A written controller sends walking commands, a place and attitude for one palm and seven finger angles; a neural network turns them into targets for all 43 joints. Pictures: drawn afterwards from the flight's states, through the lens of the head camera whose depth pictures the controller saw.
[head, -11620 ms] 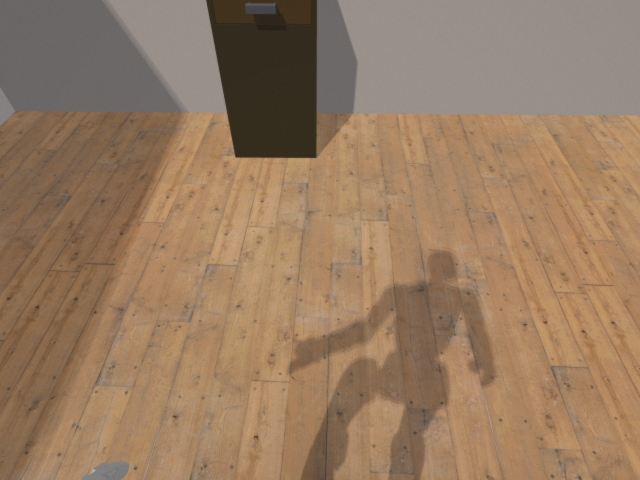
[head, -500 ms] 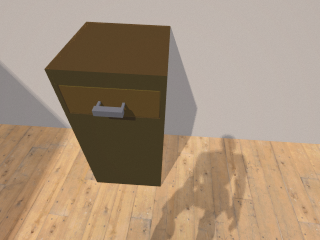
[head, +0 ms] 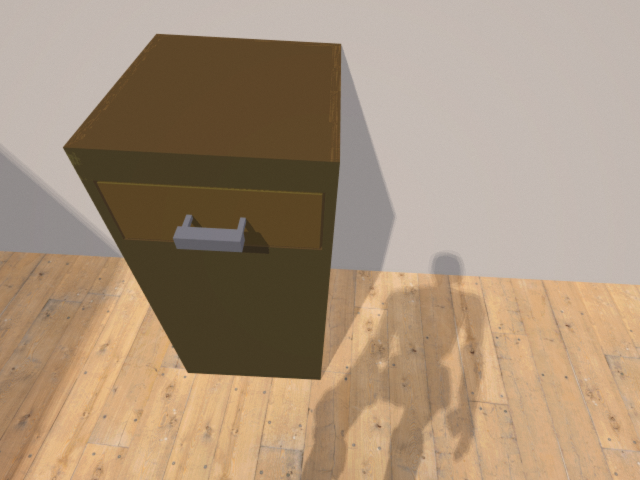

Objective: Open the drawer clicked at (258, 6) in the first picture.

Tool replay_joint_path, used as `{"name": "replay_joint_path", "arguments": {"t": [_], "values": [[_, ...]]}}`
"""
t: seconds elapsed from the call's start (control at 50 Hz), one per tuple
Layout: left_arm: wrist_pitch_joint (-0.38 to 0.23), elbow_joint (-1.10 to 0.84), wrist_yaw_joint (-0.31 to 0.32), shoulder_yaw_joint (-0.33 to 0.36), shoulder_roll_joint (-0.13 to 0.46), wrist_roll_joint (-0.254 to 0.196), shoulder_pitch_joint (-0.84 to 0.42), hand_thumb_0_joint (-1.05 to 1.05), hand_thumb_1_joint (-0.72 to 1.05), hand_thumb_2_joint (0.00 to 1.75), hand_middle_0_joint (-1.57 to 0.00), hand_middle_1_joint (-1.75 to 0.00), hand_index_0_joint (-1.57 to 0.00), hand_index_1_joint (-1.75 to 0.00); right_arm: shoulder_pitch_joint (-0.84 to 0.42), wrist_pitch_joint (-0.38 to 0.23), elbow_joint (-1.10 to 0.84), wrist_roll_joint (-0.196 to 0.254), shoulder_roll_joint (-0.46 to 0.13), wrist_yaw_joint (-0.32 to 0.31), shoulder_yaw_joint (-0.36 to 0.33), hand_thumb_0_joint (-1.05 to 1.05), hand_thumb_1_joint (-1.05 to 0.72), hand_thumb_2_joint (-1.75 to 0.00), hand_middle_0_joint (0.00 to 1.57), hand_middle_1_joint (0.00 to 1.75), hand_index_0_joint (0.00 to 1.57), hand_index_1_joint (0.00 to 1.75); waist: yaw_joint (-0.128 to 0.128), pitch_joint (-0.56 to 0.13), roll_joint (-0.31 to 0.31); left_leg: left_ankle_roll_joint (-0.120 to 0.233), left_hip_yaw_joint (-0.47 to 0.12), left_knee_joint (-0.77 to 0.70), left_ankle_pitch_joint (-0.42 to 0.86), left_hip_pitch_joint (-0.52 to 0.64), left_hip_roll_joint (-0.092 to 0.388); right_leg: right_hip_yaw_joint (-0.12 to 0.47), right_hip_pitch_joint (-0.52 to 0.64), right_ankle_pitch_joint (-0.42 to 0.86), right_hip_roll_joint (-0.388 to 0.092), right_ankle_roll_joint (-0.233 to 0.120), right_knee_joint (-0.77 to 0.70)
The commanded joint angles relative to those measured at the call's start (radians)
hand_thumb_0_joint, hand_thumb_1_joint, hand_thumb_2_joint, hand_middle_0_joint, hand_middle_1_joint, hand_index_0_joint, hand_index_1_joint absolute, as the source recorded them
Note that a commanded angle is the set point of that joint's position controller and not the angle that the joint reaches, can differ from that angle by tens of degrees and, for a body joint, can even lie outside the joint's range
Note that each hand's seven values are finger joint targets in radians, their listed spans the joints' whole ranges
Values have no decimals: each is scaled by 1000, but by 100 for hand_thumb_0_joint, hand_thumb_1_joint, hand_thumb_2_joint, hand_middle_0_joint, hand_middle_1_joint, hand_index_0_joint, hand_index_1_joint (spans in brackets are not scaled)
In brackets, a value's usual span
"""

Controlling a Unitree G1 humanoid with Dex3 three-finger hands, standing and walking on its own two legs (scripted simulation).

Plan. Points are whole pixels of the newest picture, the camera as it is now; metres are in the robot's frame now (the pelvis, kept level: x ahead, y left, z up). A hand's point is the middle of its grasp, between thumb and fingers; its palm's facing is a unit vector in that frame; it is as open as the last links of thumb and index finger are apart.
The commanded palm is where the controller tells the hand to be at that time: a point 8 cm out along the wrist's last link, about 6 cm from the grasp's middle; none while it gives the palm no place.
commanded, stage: come to a stop and stand still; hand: left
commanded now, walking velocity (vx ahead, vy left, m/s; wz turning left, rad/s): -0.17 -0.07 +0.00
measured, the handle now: (212, 230) +0.51 +0.22 -0.03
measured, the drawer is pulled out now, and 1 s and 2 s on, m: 0.00 0.00 0.00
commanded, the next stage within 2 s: look again from close up in 0.76 s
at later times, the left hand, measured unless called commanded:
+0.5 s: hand out of the picture +0.03 +0.16 -0.16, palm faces +0.01 -0.97 -0.23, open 7.3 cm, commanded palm none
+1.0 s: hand out of the picture -0.05 +0.14 -0.17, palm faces +0.03 -0.99 -0.17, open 7.4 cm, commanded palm none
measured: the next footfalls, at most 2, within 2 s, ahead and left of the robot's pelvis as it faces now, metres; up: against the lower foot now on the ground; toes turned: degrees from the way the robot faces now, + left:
none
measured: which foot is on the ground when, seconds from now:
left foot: down 0.00-1.00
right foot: down 0.00-1.00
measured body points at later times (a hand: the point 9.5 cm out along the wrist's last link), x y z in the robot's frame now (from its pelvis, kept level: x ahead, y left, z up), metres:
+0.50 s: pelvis -0.03 -0.02 +0.00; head -0.04 -0.03 +0.45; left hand +0.03 +0.21 -0.14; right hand +0.00 -0.25 -0.16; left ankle -0.06 +0.10 -0.73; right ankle -0.01 -0.12 -0.73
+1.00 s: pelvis -0.03 -0.02 +0.01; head -0.02 -0.03 +0.46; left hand -0.05 +0.19 -0.15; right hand -0.07 -0.23 -0.16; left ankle -0.06 +0.10 -0.73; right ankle -0.01 -0.12 -0.73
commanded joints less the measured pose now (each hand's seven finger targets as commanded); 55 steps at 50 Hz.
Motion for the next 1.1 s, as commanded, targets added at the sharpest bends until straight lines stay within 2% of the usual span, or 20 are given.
{"name": "replay_joint_path", "arguments": {"t": [0.0, 0.04, 0.08, 0.12, 0.18, 0.2, 0.22, 0.24, 0.26, 0.28, 0.3, 0.34, 0.38, 0.44, 0.48, 0.54, 0.78, 0.9, 1.04, 1.08], "values": [[-7, -28, 10, 7, 64, -6, 83, 0, 90, 90, -20, -30, -20, -30, 54, -1, -19, 6, -109, -20, -28, 0, -90, -90, 20, 30, 20, 30, 13, 12, 18, 15, -94, -72, 789, -46, 143, 50, 104, 523, -58, -23, -27], [4, -54, 14, 16, 74, -3, 60, 0, 90, 90, -20, -30, -20, -30, 61, 8, -23, 5, -120, -21, -41, 0, -90, -90, 20, 30, 20, 30, 8, -17, 9, 19, -85, -58, 818, -23, 148, 42, 82, 533, -56, -20, 7], [13, -76, 15, 21, 74, -1, 34, 0, 90, 90, -20, -30, -20, -30, 52, 13, -24, 2, -120, -21, -46, 0, -90, -90, 20, 30, 20, 30, 7, -21, 59, 30, -93, -62, 871, -4, 167, 39, 41, 427, -38, -17, 25], [15, -94, 13, 24, 73, 2, 22, 0, 90, 90, -20, -30, -20, -30, 28, 17, -33, -1, -123, -20, -53, 0, -90, -90, 20, 30, 20, 30, 9, -40, 58, 40, -99, -52, 819, 1, 174, 46, 30, 375, -32, -18, 20], [14, -102, 13, 23, 74, 3, 5, 0, 90, 90, -20, -30, -20, -30, 4, 18, -36, -4, -108, -12, -50, 0, -90, -90, 20, 30, 20, 30, 11, -48, 35, 32, -93, -58, 639, -55, 152, 69, 67, 406, -45, -27, 1], [13, -100, 13, 21, 80, 3, 2, 0, 90, 90, -20, -30, -20, -30, -4, 18, -35, -4, -98, -9, -47, 0, -90, -90, 20, 30, 20, 30, 12, -47, 18, 26, -89, -58, 565, -75, 138, 80, 84, 424, -56, -32, -12], [6, -70, 49, 22, 165, 0, 49, 0, 90, 90, -20, -30, -20, -30, -102, 14, -114, 22, -192, 4, -70, 0, -90, -90, 20, 30, 20, 30, 26, -76, -82, -21, -50, 127, 629, -91, 164, 96, 72, 701, -100, -16, -46], [-7, -123, 44, 25, 170, -1, 20, 0, 90, 90, -20, -30, -20, -30, -53, 21, -147, 7, -137, 16, -65, 0, -90, -90, 20, 30, 20, 30, -4, -120, -109, -21, -52, 116, 155, -160, 81, 171, 124, 613, -165, -71, -56], [-16, -126, 38, 13, 188, -4, -22, 0, 90, 90, -20, -30, -20, -30, -74, 34, -145, 4, -98, 25, -50, 0, -90, -90, 20, 30, 20, 30, -4, -123, -125, -20, -20, 87, -20, -144, 59, 194, 91, 432, -184, -94, -107], [-15, -145, 32, 11, 180, 2, -52, 0, 90, 90, -20, -30, -20, -30, -47, 34, -150, -1, -92, 28, -48, 0, -90, -90, 20, 30, 20, 30, -24, -110, -84, -16, -26, 47, -12, -114, 41, 197, 50, 337, -181, -107, -107], [-13, -151, 27, 9, 173, -1, -80, 0, 90, 90, -20, -30, -20, -30, -15, 32, -136, -3, -99, 29, -43, 0, -90, -90, 20, 30, 20, 30, -41, -81, -11, -6, -47, -3, 67, -82, 60, 167, -7, 210, -148, -99, -97], [-8, -155, 16, -1, 153, -5, -94, 0, 90, 90, -20, -30, -20, -30, -32, 21, -135, -9, -126, 29, -38, 0, -90, -90, 20, 30, 20, 30, -22, -6, 127, 17, -118, -67, 237, -123, 123, 98, -20, 151, -59, -55, -62], [-3, -139, 11, -10, 138, -3, -76, 0, 90, 90, -20, -30, -20, -30, -61, 20, -145, -10, -146, 27, -31, 0, -90, -90, 20, 30, 20, 30, -2, 39, 94, 24, -129, -101, 223, -172, 137, 78, 12, 105, -33, -40, -80], [-4, -132, 3, -17, 149, -6, -83, 0, 90, 90, -20, -30, -20, -30, -64, 22, -146, -9, -161, 28, -24, 0, -90, -90, 20, 30, 20, 30, -7, 72, 4, 13, -112, -125, 85, -180, 105, 120, -1, -1, -48, -42, -158], [-5, -127, 0, -19, 152, -6, -86, 0, 90, 90, -20, -30, -20, -30, -53, 22, -133, -11, -163, 30, -20, 0, -90, -90, 20, 30, 20, 30, -11, 86, 39, 12, -112, -148, 65, -162, 101, 123, -23, -44, -45, -40, -180], [-7, -119, -3, -19, 158, -6, -77, 0, 90, 90, -20, -30, -20, -30, -45, 23, -120, -12, -165, 31, -15, 0, -90, -90, 20, 30, 20, 30, -9, 83, 10, 9, -101, -155, 39, -164, 91, 134, -15, -90, -52, -40, -211], [-19, -47, -4, -25, 130, -8, -29, 0, 90, 90, -20, -30, -20, -30, 2, 16, -32, -7, -142, 28, -2, 0, -90, -90, 20, 30, 20, 30, -4, 63, 12, 3, -99, -171, 81, -144, 95, 115, 21, -40, -55, -37, -222], [-25, -9, -1, -28, 108, -9, 5, 0, 90, 90, -20, -30, -20, -30, 24, 9, 4, -4, -124, 21, 1, 0, -90, -90, 20, 30, 20, 30, 0, 31, 25, 2, -98, -164, 148, -126, 104, 97, 63, 71, -55, -40, -193], [-26, 13, 3, -28, 87, -7, 26, 0, 90, 90, -20, -30, -20, -30, 36, 7, 25, -3, -104, 14, -1, 0, -90, -90, 20, 30, 20, 30, 2, 41, 29, 0, -93, -160, 174, -121, 108, 87, 72, 132, -54, -42, -177], [-23, 14, 4, -29, 81, -6, 27, 0, 90, 90, -20, -30, -20, -30, 32, 8, 27, -3, -100, 13, -1, 0, -90, -90, 20, 30, 20, 30, 4, 72, 35, 1, -94, -163, 167, -129, 109, 85, 55, 122, -51, -41, -179]]}}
